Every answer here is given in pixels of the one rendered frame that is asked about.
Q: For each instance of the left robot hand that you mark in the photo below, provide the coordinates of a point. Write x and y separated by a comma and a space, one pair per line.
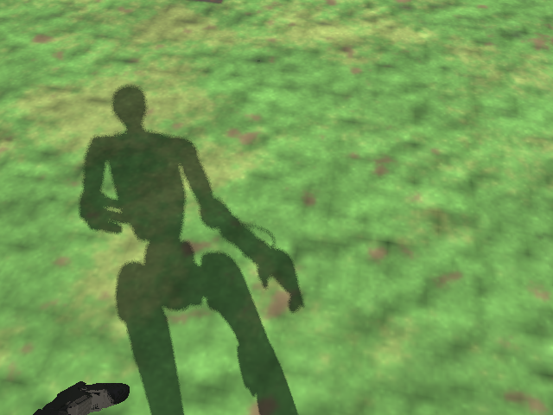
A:
81, 399

